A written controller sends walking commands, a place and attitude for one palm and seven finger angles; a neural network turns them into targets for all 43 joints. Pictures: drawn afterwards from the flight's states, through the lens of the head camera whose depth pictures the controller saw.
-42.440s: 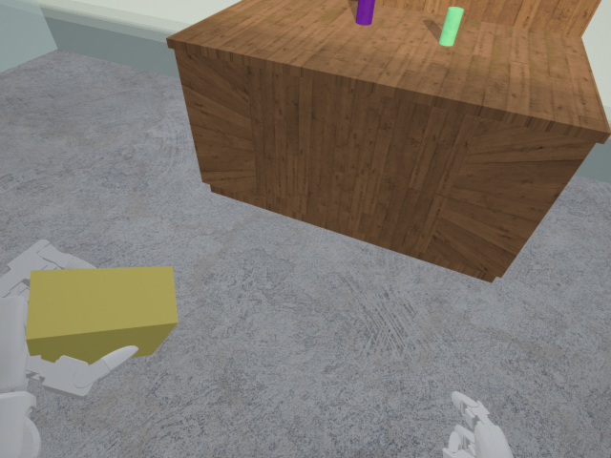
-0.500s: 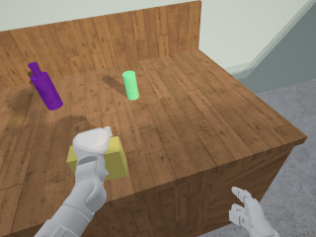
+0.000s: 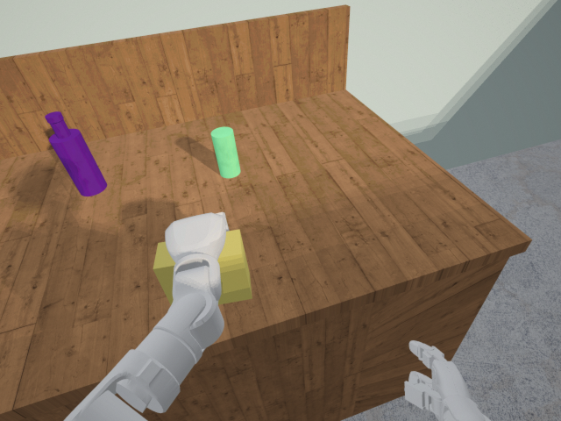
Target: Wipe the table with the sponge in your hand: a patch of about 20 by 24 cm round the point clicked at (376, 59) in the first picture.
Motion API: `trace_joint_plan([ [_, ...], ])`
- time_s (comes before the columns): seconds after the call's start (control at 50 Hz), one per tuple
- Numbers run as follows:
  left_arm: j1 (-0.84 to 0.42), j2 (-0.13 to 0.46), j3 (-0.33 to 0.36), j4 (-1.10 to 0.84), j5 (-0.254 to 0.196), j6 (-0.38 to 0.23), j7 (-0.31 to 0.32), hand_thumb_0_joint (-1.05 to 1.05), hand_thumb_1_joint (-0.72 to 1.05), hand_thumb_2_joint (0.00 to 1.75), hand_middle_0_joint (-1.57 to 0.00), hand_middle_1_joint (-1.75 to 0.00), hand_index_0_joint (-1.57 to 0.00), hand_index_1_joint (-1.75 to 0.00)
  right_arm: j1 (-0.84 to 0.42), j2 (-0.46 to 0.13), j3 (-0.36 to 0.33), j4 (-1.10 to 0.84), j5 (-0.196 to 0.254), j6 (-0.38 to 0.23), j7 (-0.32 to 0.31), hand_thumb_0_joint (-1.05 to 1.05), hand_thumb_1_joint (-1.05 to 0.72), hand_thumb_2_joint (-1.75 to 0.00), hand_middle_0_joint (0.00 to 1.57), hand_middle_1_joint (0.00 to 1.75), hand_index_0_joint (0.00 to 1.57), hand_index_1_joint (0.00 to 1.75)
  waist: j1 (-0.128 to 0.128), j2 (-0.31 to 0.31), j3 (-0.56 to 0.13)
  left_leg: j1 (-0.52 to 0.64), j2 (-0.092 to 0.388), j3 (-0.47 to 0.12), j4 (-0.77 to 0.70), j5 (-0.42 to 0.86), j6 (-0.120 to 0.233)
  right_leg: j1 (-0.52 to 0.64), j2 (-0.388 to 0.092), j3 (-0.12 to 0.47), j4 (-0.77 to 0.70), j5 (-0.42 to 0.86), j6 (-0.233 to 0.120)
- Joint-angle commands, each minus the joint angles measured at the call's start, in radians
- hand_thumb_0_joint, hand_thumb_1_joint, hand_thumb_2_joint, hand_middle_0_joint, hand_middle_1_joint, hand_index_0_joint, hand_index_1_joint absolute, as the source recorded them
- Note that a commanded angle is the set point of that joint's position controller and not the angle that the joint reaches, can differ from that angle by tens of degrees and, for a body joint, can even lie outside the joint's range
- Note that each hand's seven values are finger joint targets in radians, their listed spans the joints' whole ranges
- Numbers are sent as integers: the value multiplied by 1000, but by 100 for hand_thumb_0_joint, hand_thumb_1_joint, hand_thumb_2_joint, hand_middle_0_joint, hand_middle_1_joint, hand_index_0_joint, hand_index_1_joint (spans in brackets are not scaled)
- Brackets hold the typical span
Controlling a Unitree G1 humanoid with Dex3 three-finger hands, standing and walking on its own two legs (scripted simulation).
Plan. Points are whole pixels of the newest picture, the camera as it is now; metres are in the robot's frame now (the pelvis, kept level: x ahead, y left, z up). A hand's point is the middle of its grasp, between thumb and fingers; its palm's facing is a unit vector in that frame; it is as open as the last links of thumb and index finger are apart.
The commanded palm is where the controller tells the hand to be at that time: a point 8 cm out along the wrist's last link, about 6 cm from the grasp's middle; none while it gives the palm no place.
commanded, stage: wipe forward along the third lane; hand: left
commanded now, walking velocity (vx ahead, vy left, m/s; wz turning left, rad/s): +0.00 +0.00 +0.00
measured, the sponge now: (209, 278) +0.33 +0.17 +0.03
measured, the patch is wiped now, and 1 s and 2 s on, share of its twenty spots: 0.90 1.00 1.00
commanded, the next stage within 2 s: wipe back along the third lane in 1.58 s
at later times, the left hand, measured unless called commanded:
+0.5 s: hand (213, 242) +0.38 +0.17 +0.07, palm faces -0.04 -0.03 -1.00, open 10.0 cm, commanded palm +0.36 +0.16 +0.11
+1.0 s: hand (214, 221) +0.43 +0.18 +0.07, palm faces -0.07 -0.02 -1.00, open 10.0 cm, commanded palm +0.41 +0.19 +0.11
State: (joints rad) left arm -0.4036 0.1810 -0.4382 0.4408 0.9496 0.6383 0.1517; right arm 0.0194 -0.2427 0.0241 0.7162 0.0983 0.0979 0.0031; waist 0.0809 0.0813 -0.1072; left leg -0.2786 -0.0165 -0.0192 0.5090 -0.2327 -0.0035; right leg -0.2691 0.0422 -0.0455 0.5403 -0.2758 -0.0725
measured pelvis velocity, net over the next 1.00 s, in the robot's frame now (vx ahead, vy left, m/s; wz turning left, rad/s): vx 0.00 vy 0.00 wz -0.02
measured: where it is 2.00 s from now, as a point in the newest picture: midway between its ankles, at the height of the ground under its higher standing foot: outside the picture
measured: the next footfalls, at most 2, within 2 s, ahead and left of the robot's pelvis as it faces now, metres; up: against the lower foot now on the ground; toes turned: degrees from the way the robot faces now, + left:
none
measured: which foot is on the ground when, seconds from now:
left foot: down 0.00-1.00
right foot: down 0.00-1.00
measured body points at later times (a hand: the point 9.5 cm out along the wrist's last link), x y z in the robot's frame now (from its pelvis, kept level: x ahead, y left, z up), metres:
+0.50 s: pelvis -0.01 -0.01 +0.00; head -0.03 -0.04 +0.45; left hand +0.37 +0.17 +0.13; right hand +0.17 -0.24 -0.11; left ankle +0.02 +0.13 -0.73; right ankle +0.01 -0.07 -0.73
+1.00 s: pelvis +0.00 +0.00 +0.00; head +0.00 -0.03 +0.45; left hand +0.43 +0.18 +0.13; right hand +0.11 -0.26 -0.13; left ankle +0.02 +0.13 -0.73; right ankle +0.01 -0.07 -0.73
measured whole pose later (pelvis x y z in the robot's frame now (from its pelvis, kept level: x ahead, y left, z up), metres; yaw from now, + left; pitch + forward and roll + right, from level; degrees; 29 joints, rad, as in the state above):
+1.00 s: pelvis +0.00 +0.00 +0.00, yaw -1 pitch +8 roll +0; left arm -0.81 0.23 -0.21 1.04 0.97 0.47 0.22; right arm 0.18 -0.26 0.01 0.76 0.08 0.12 -0.05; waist -0.04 0.06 -0.14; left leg -0.44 0.01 -0.01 0.53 -0.22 0.00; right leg -0.43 0.06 -0.03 0.54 -0.24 -0.07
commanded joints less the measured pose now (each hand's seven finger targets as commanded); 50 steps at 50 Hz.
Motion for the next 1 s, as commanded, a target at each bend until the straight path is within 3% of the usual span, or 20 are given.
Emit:
trace_joint_plan([
  [0.0, -393, 48, 64, -80, 12, -31, 17, 0, 10, 130, -120, -160, -120, -160, -214, -91, -28, -168, -1, -45, -7, 0, -90, -90, 20, 30, 20, 30, -38, -179, -151, 55, -22, 17, -43, 69, 42, 14, -27, 71, -134, 132, 22],
  [0.02, -406, 42, 61, -78, 14, -33, 18, 0, 10, 130, -120, -160, -120, -160, -213, -91, -27, -171, -1, -43, -9, 0, -90, -90, 20, 30, 20, 30, -37, -168, -158, 53, -24, 17, -45, 68, 41, 15, -27, 71, -133, 129, 21],
  [0.04, -396, 82, 101, -73, 16, -37, 19, 0, 10, 130, -120, -160, -120, -160, -215, -93, -29, -173, -3, -40, -13, 0, -90, -90, 20, 30, 20, 30, -27, -165, -163, 50, -24, 12, -47, 65, 41, 19, -24, 84, -139, 119, 18],
  [0.06, -412, 42, 66, -68, 14, -42, 20, 0, 10, 130, -120, -160, -120, -160, -207, -90, -28, -177, -3, -40, -14, 0, -90, -90, 20, 30, 20, 30, -36, -150, -169, 55, -26, 21, -40, 75, 43, 24, -29, 74, -130, 143, 19],
  [0.1, -406, 40, 68, -31, 22, -48, 22, 0, 10, 130, -120, -160, -120, -160, -196, -92, -31, -171, -3, -37, -15, 0, -90, -90, 20, 30, 20, 30, -39, -169, -162, 47, -23, 21, -39, 75, 41, 13, -28, 75, -131, 147, 19],
  [0.14, -398, 94, 126, -17, 17, -56, 28, 0, 10, 130, -120, -160, -120, -160, -190, -97, -32, -171, -7, -33, -21, 0, -90, -90, 20, 30, 20, 30, -28, -174, -170, 38, -23, 15, -44, 75, 41, 26, -26, 86, -136, 160, 18],
  [0.2, -433, 62, 95, 37, 23, -57, 31, 0, 10, 130, -120, -160, -120, -160, -174, -98, -31, -165, -4, -28, -29, 0, -90, -90, 20, 30, 20, 30, -49, -189, -140, 19, -22, 22, -45, 53, 40, 1, -30, 77, -141, 131, 24],
  [0.22, -454, 75, 102, 66, 26, -56, 33, 0, 10, 130, -120, -160, -120, -160, -170, -100, -30, -158, -4, -26, -35, 0, -90, -90, 20, 30, 20, 30, -55, -187, -127, 13, -23, 26, -45, 36, 40, -12, -32, 86, -152, 102, 27],
  [0.24, -459, 137, 161, 87, 28, -59, 36, 0, 10, 130, -120, -160, -120, -160, -164, -104, -30, -152, -6, -22, -41, 0, -90, -90, 20, 30, 20, 30, -44, -188, -131, 6, -21, 19, -55, 22, 39, -10, -29, 97, -161, 73, 24],
  [0.28, -511, 97, 119, 115, 35, -65, 37, 0, 10, 130, -120, -160, -120, -160, -152, -102, -27, -153, -4, -22, -50, 0, -90, -90, 20, 30, 20, 30, -65, -177, -124, -5, -24, 28, -49, 4, 38, -26, -35, 90, -159, 42, 29],
  [0.32, -503, 91, 119, 169, 42, -67, 39, 0, 10, 130, -120, -160, -120, -160, -139, -101, -30, -149, -5, -20, -52, 0, -90, -90, 20, 30, 20, 30, -60, -154, -129, -12, -26, 28, -47, 3, 37, -34, -34, 91, -158, 39, 26],
  [0.34, -502, 145, 171, 200, 45, -66, 42, 0, 10, 130, -120, -160, -120, -160, -132, -109, -30, -140, -8, -15, -55, 0, -90, -90, 20, 30, 20, 30, -51, -162, -133, -19, -23, 21, -55, -6, 35, -37, -29, 96, -161, 19, 22],
  [0.36, -532, 112, 143, 206, 41, -72, 45, 0, 10, 130, -120, -160, -120, -160, -118, -106, -29, -143, -8, -14, -56, 0, -90, -90, 20, 30, 20, 30, -65, -167, -153, -20, -24, 27, -47, 4, 38, -23, -34, 89, -151, 45, 28],
  [0.42, -537, 109, 150, 255, 35, -80, 52, 0, 10, 130, -120, -160, -120, -160, -101, -108, -33, -142, -8, -12, -57, 0, -90, -90, 20, 30, 20, 30, -70, -191, -162, -38, -22, 28, -39, 7, 39, -22, -36, 91, -151, 62, 33],
  [0.44, -535, 156, 197, 271, 34, -83, 55, 0, 10, 130, -120, -160, -120, -160, -97, -113, -34, -139, -10, -10, -59, 0, -90, -90, 20, 30, 20, 30, -59, -193, -169, -47, -20, 21, -46, 9, 37, -16, -33, 98, -152, 61, 30],
  [0.48, -577, 110, 152, 283, 39, -94, 60, 0, 10, 130, -120, -160, -120, -160, -82, -108, -36, -139, -10, -11, -58, 0, -90, -90, 20, 30, 20, 30, -81, -184, -164, -50, -21, 27, -38, -3, 40, -33, -36, 89, -150, 48, 36],
  [0.54, -586, 148, 196, 321, 38, -107, 67, 0, 10, 130, -120, -160, -120, -160, -61, -111, -39, -135, -13, -12, -58, 0, -90, -90, 20, 30, 20, 30, -72, -183, -182, -63, -18, 22, -40, 3, 40, -26, -33, 91, -148, 63, 33],
  [0.62, -667, 140, 174, 369, 46, -123, 77, 0, 10, 130, -120, -160, -120, -160, -31, -114, -41, -119, -13, -16, -61, 0, -90, -90, 20, 30, 20, 30, -101, -187, -168, -74, -16, 28, -33, -15, 43, -53, -36, 88, -150, 37, 41],
  [0.66, -670, 189, 214, 397, 47, -134, 85, 0, 10, 130, -120, -160, -120, -160, -13, -118, -44, -111, -15, -19, -62, 0, -90, -90, 20, 30, 20, 30, -95, -187, -186, -85, -15, 24, -33, -11, 44, -39, -36, 91, -146, 38, 42],
  [0.98, -768, 276, 264, 534, 75, -150, 106, 0, 10, 130, -120, -160, -120, -160, 84, -134, -52, -82, -25, -23, -50, 0, -90, -90, 20, 30, 20, 30, -125, -143, -247, -126, -7, 32, -15, 46, 48, -14, -35, 84, -117, 186, 46],
])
